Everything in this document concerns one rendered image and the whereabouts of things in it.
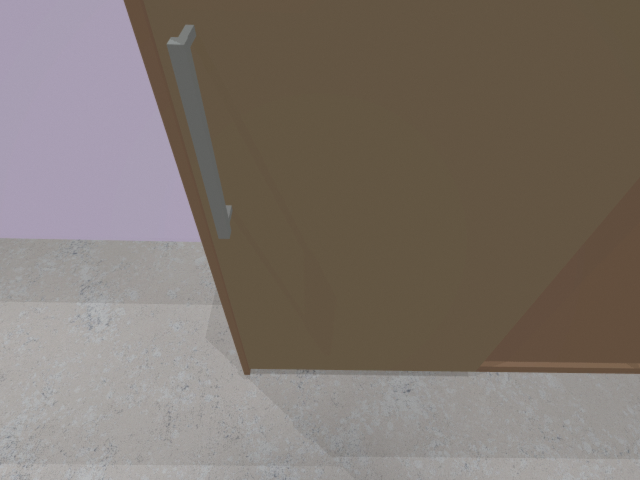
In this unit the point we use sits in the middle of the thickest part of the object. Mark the wardrobe door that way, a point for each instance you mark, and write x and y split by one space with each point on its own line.
590 312
406 176

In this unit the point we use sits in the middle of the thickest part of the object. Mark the handle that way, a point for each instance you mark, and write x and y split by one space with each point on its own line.
186 78

